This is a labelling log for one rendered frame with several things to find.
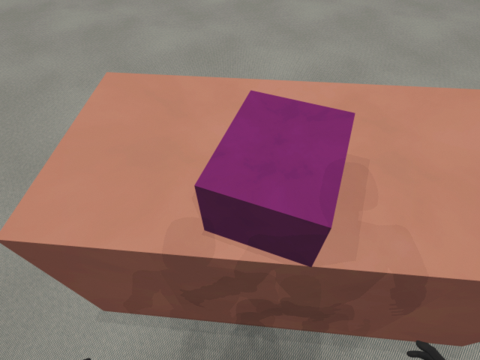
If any pedestal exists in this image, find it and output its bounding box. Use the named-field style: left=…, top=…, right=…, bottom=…
left=0, top=72, right=480, bottom=347

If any robot right hand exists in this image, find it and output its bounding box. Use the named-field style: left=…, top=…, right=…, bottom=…
left=406, top=340, right=445, bottom=360

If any carton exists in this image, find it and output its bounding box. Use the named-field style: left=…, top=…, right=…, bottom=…
left=194, top=90, right=355, bottom=267

